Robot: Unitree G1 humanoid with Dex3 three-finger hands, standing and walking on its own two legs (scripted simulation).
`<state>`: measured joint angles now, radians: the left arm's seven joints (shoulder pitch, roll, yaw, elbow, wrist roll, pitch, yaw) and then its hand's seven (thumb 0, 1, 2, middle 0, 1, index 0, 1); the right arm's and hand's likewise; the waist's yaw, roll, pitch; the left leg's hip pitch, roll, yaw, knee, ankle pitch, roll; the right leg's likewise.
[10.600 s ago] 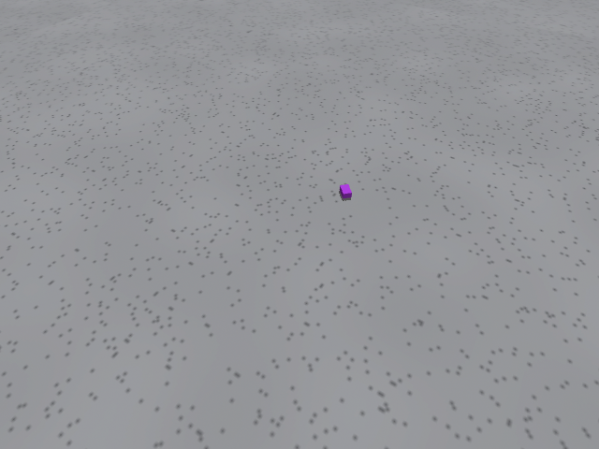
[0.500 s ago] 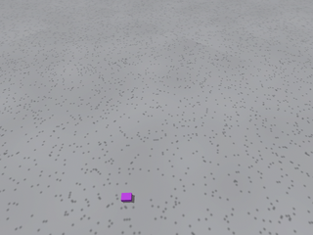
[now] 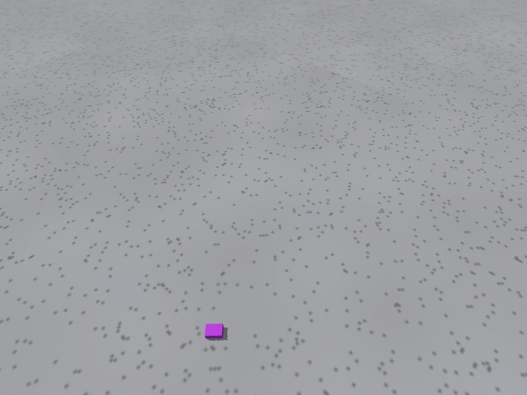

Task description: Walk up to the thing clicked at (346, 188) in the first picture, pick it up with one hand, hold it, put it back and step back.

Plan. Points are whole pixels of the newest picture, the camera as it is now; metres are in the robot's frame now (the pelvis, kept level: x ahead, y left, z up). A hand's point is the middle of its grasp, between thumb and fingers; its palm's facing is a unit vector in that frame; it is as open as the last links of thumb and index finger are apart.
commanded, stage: stand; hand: left
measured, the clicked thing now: (214, 331) +0.47 +0.22 -0.77
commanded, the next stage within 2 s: walk up in 0.18 s
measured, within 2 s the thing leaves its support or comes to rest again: neither
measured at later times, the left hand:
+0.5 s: hand out of the picture +0.08 +0.27 -0.17, palm faces +0.04 -0.93 -0.36, open 7.4 cm
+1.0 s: hand out of the picture +0.16 +0.23 -0.16, palm faces +0.06 -0.94 -0.33, open 7.4 cm
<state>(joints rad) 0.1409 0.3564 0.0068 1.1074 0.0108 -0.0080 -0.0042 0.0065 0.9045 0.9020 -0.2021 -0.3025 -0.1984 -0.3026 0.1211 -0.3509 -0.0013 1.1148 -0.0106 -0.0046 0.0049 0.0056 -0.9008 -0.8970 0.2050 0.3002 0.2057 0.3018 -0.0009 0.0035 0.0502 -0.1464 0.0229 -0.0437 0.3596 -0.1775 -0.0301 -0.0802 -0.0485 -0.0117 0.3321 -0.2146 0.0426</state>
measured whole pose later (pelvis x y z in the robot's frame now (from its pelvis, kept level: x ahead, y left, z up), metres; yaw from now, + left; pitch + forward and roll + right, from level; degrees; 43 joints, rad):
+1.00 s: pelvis +0.09 -0.02 -0.01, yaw +3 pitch -3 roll +0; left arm 0.14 0.34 0.02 0.99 -0.01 0.01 0.00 0.01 0.90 0.90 -0.20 -0.30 -0.20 -0.30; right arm 0.15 -0.35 -0.03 1.02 -0.02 0.00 0.00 0.01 -0.90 -0.90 0.20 0.30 0.20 0.30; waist 0.01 -0.01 0.10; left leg -0.19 0.00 -0.01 0.49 -0.24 -0.01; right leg -0.15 -0.03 -0.03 0.52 -0.32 0.01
